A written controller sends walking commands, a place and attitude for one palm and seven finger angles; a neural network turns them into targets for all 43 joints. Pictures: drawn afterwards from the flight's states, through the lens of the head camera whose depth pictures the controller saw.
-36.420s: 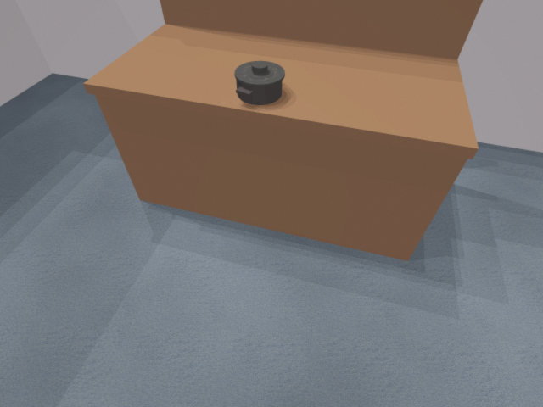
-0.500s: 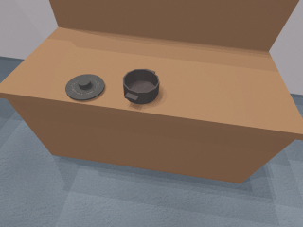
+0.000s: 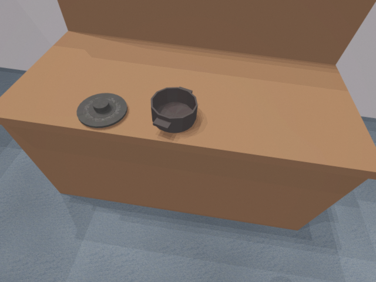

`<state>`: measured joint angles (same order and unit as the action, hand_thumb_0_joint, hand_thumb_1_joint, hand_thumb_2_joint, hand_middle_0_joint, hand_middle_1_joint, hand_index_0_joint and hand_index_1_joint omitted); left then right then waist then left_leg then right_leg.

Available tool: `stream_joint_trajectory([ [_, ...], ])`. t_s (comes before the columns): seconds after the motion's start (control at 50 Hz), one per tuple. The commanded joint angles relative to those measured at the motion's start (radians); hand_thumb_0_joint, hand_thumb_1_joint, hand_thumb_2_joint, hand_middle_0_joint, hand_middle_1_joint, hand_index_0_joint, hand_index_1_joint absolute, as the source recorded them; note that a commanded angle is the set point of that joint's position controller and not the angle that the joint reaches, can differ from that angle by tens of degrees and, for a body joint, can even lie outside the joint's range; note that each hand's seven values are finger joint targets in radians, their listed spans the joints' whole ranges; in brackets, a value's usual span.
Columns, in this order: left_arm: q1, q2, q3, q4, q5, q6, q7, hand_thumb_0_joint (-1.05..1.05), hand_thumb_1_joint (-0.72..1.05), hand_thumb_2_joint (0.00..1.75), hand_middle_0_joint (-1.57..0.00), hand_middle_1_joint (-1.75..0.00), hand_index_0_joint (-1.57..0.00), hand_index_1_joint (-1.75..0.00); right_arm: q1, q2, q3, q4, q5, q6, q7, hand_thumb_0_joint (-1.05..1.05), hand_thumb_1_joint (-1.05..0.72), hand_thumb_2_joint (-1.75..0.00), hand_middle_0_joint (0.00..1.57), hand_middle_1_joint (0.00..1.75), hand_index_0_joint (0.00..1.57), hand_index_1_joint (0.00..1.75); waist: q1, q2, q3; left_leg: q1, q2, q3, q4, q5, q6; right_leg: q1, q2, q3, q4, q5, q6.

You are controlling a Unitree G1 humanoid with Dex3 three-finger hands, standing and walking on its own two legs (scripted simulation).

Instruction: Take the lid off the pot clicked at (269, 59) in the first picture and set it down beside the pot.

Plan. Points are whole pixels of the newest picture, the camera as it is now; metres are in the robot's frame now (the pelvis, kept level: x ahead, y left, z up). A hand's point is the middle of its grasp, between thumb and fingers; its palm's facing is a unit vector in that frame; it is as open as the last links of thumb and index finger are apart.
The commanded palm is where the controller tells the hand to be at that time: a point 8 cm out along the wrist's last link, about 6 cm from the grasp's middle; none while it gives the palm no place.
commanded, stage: look to check the result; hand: left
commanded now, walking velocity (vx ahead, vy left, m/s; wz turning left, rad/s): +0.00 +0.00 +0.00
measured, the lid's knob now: (101, 104) +0.65 +0.34 -0.08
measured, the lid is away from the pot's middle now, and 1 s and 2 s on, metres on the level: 0.25 0.25 0.25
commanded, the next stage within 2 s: stand and wait in 0.10 s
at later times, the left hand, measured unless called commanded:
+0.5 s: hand out of the picture +0.00 +0.17 -0.18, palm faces +0.05 -0.99 -0.16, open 7.3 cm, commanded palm none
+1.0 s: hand out of the picture +0.00 +0.16 -0.18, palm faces +0.06 -0.99 -0.16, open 7.3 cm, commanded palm none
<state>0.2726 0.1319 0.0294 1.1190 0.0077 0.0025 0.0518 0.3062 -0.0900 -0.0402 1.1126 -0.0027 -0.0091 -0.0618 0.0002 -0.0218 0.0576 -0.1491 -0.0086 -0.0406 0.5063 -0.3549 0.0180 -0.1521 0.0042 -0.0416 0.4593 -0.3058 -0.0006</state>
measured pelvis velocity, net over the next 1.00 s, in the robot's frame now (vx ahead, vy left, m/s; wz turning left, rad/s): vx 0.01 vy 0.00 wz -0.01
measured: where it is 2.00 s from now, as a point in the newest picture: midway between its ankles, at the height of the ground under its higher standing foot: outside the picture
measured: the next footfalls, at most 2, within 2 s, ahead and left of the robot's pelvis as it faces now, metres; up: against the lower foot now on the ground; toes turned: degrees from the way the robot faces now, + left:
none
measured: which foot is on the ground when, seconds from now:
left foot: down 0.00-1.00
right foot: down 0.00-1.00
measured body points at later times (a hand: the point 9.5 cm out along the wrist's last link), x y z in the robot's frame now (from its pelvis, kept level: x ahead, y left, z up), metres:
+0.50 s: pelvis +0.01 +0.01 +0.00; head +0.04 +0.02 +0.45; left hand +0.00 +0.22 -0.17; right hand -0.02 -0.20 -0.15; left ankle -0.05 +0.11 -0.74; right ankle -0.04 -0.12 -0.74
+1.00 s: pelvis +0.01 +0.00 +0.00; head +0.03 +0.01 +0.45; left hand +0.00 +0.21 -0.17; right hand -0.02 -0.20 -0.16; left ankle -0.05 +0.11 -0.74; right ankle -0.04 -0.12 -0.74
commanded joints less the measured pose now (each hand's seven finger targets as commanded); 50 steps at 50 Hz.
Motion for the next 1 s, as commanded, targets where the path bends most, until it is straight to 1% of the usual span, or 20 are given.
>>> stream_joint_trajectory([
  [0.0, 0.069, 0.061, 0.004, -0.03, -0.004, -0.01, 0.002, 0.0, 0.9, 0.9, -0.2, -0.3, -0.2, -0.3, 0.097, -0.086, -0.01, -0.015, 0.0, -0.007, 0.0, 0.0, -0.9, -0.9, 0.2, 0.3, 0.2, 0.3, -0.004, 0.035, 0.002, -0.041, 0.088, -0.043, -0.071, 0.403, 0.038, 0.034, -0.087, 0.052, -0.043, 0.319, -0.045],
  [0.12, 0.074, 0.057, 0.006, -0.026, -0.004, -0.011, 0.002, 0.0, 0.9, 0.9, -0.2, -0.3, -0.2, -0.3, 0.101, -0.087, -0.01, -0.011, 0.001, -0.008, -0.003, 0.0, -0.9, -0.9, 0.2, 0.3, 0.2, 0.3, -0.004, 0.032, -0.003, -0.032, 0.088, -0.042, -0.069, 0.43, 0.038, 0.046, -0.085, 0.051, -0.039, 0.339, -0.045],
  [0.14, 0.072, 0.058, 0.006, -0.026, -0.005, -0.01, 0.002, 0.0, 0.9, 0.9, -0.2, -0.3, -0.2, -0.3, 0.1, -0.086, -0.01, -0.01, 0.002, -0.008, -0.003, 0.0, -0.9, -0.9, 0.2, 0.3, 0.2, 0.3, -0.004, 0.052, 0.005, -0.035, 0.087, -0.043, -0.072, 0.427, 0.038, 0.045, -0.086, 0.05, -0.041, 0.333, -0.045],
  [0.28, 0.068, 0.053, 0.006, -0.027, -0.004, -0.007, 0.001, 0.0, 0.9, 0.9, -0.2, -0.3, -0.2, -0.3, 0.107, -0.08, -0.009, -0.009, 0.001, -0.008, -0.003, 0.0, -0.9, -0.9, 0.2, 0.3, 0.2, 0.3, -0.003, 0.045, 0.023, -0.052, 0.092, -0.057, -0.094, 0.381, 0.045, 0.039, -0.078, 0.046, -0.046, 0.275, -0.041],
  [0.32, 0.075, 0.051, 0.006, -0.025, -0.005, -0.008, 0.001, 0.0, 0.9, 0.9, -0.2, -0.3, -0.2, -0.3, 0.107, -0.085, -0.01, -0.01, 0.001, -0.009, -0.004, 0.0, -0.9, -0.9, 0.2, 0.3, 0.2, 0.3, -0.004, 0.049, 0.002, -0.027, 0.092, -0.051, -0.084, 0.418, 0.044, 0.04, -0.081, 0.046, -0.042, 0.299, -0.041],
  [0.44, 0.072, 0.049, 0.008, -0.025, -0.006, -0.008, 0.002, 0.0, 0.9, 0.9, -0.2, -0.3, -0.2, -0.3, 0.118, -0.083, -0.009, -0.007, 0.002, -0.011, -0.007, 0.0, -0.9, -0.9, 0.2, 0.3, 0.2, 0.3, -0.004, 0.05, -0.002, -0.012, 0.096, -0.049, -0.082, 0.477, 0.045, 0.041, -0.078, 0.041, -0.032, 0.322, -0.038],
  [0.46, 0.07, 0.051, 0.008, -0.027, -0.005, -0.008, 0.003, 0.0, 0.9, 0.9, -0.2, -0.3, -0.2, -0.3, 0.121, -0.078, -0.01, -0.006, 0.003, -0.01, -0.007, 0.0, -0.9, -0.9, 0.2, 0.3, 0.2, 0.3, -0.005, 0.036, 0.011, -0.024, 0.096, -0.049, -0.084, 0.457, 0.044, 0.039, -0.077, 0.042, -0.034, 0.316, -0.04],
  [0.52, 0.073, 0.048, 0.009, -0.026, -0.006, -0.007, 0.003, 0.0, 0.9, 0.9, -0.2, -0.3, -0.2, -0.3, 0.119, -0.079, -0.009, -0.008, 0.002, -0.01, -0.006, 0.0, -0.9, -0.9, 0.2, 0.3, 0.2, 0.3, -0.004, 0.046, 0.015, -0.025, 0.091, -0.045, -0.087, 0.443, 0.043, 0.039, -0.081, 0.044, -0.036, 0.317, -0.039],
  [0.56, 0.073, 0.054, 0.01, -0.028, -0.004, -0.009, 0.003, 0.0, 0.9, 0.9, -0.2, -0.3, -0.2, -0.3, 0.123, -0.074, -0.009, -0.006, 0.003, -0.009, -0.005, 0.0, -0.9, -0.9, 0.2, 0.3, 0.2, 0.3, -0.004, 0.026, 0.012, -0.031, 0.091, -0.046, -0.084, 0.431, 0.043, 0.045, -0.081, 0.046, -0.038, 0.318, -0.04],
  [0.6, 0.076, 0.05, 0.009, -0.027, -0.006, -0.009, 0.003, 0.0, 0.9, 0.9, -0.2, -0.3, -0.2, -0.3, 0.119, -0.077, -0.009, -0.007, 0.001, -0.009, -0.005, 0.0, -0.9, -0.9, 0.2, 0.3, 0.2, 0.3, -0.005, 0.026, 0.005, -0.022, 0.089, -0.044, -0.083, 0.432, 0.042, 0.045, -0.084, 0.048, -0.036, 0.326, -0.04],
  [0.64, 0.073, 0.048, 0.01, -0.027, -0.005, -0.009, 0.004, 0.0, 0.9, 0.9, -0.2, -0.3, -0.2, -0.3, 0.124, -0.076, -0.009, -0.004, 0.001, -0.011, -0.006, 0.0, -0.9, -0.9, 0.2, 0.3, 0.2, 0.3, -0.007, 0.047, 0.005, -0.015, 0.091, -0.043, -0.087, 0.454, 0.043, 0.041, -0.082, 0.046, -0.033, 0.327, -0.04],
  [0.68, 0.074, 0.049, 0.01, -0.028, -0.005, -0.007, 0.003, 0.0, 0.9, 0.9, -0.2, -0.3, -0.2, -0.3, 0.123, -0.073, -0.008, -0.003, 0.002, -0.009, -0.006, 0.0, -0.9, -0.9, 0.2, 0.3, 0.2, 0.3, -0.004, 0.041, 0.024, -0.028, 0.092, -0.046, -0.091, 0.434, 0.044, 0.034, -0.081, 0.046, -0.036, 0.31, -0.039],
  [0.72, 0.075, 0.05, 0.01, -0.026, -0.005, -0.008, 0.003, 0.0, 0.9, 0.9, -0.2, -0.3, -0.2, -0.3, 0.122, -0.074, -0.008, -0.004, 0.002, -0.01, -0.006, 0.0, -0.9, -0.9, 0.2, 0.3, 0.2, 0.3, -0.004, 0.029, 0.02, -0.031, 0.089, -0.044, -0.089, 0.422, 0.043, 0.041, -0.082, 0.048, -0.041, 0.31, -0.04],
  [0.78, 0.072, 0.05, 0.012, -0.03, -0.005, -0.008, 0.003, 0.0, 0.9, 0.9, -0.2, -0.3, -0.2, -0.3, 0.125, -0.072, -0.008, -0.004, 0.002, -0.01, -0.006, 0.0, -0.9, -0.9, 0.2, 0.3, 0.2, 0.3, -0.005, 0.053, 0.024, -0.035, 0.088, -0.047, -0.093, 0.414, 0.043, 0.04, -0.081, 0.049, -0.039, 0.301, -0.041],
  [0.8, 0.078, 0.051, 0.011, -0.028, -0.005, -0.009, 0.003, 0.0, 0.9, 0.9, -0.2, -0.3, -0.2, -0.3, 0.122, -0.07, -0.007, -0.005, 0.002, -0.01, -0.006, 0.0, -0.9, -0.9, 0.2, 0.3, 0.2, 0.3, -0.003, 0.039, 0.016, -0.031, 0.087, -0.046, -0.09, 0.412, 0.043, 0.042, -0.083, 0.05, -0.042, 0.305, -0.041],
  [0.84, 0.078, 0.047, 0.011, -0.026, -0.005, -0.01, 0.003, 0.0, 0.9, 0.9, -0.2, -0.3, -0.2, -0.3, 0.121, -0.076, -0.009, -0.006, 0.002, -0.01, -0.006, 0.0, -0.9, -0.9, 0.2, 0.3, 0.2, 0.3, -0.006, 0.042, 0.009, -0.017, 0.087, -0.041, -0.083, 0.436, 0.041, 0.04, -0.084, 0.05, -0.038, 0.325, -0.042],
  [0.88, 0.074, 0.047, 0.01, -0.027, -0.004, -0.008, 0.003, 0.0, 0.9, 0.9, -0.2, -0.3, -0.2, -0.3, 0.123, -0.072, -0.008, -0.004, 0.002, -0.009, -0.006, 0.0, -0.9, -0.9, 0.2, 0.3, 0.2, 0.3, -0.007, 0.05, 0.026, -0.024, 0.09, -0.043, -0.092, 0.414, 0.042, 0.027, -0.081, 0.048, -0.04, 0.302, -0.041],
  [0.94, 0.082, 0.044, 0.011, -0.023, -0.004, -0.011, 0.003, 0.0, 0.9, 0.9, -0.2, -0.3, -0.2, -0.3, 0.121, -0.074, -0.008, -0.007, 0.002, -0.009, -0.006, 0.0, -0.9, -0.9, 0.2, 0.3, 0.2, 0.3, -0.005, 0.041, 0.015, -0.018, 0.087, -0.039, -0.086, 0.418, 0.041, 0.035, -0.083, 0.054, -0.044, 0.316, -0.042],
  [0.96, 0.077, 0.051, 0.011, -0.026, -0.003, -0.01, 0.003, 0.0, 0.9, 0.9, -0.2, -0.3, -0.2, -0.3, 0.125, -0.068, -0.007, -0.005, 0.003, -0.008, -0.005, 0.0, -0.9, -0.9, 0.2, 0.3, 0.2, 0.3, -0.007, 0.029, 0.029, -0.034, 0.088, -0.04, -0.09, 0.393, 0.04, 0.033, -0.081, 0.052, -0.046, 0.302, -0.042],
  [0.98, 0.078, 0.046, 0.01, -0.026, -0.004, -0.009, 0.003, 0.0, 0.9, 0.9, -0.2, -0.3, -0.2, -0.3, 0.123, -0.072, -0.007, -0.007, 0.002, -0.008, -0.005, 0.0, -0.9, -0.9, 0.2, 0.3, 0.2, 0.3, -0.006, 0.042, 0.033, -0.033, 0.087, -0.042, -0.094, 0.391, 0.041, 0.029, -0.082, 0.055, -0.044, 0.298, -0.042],
])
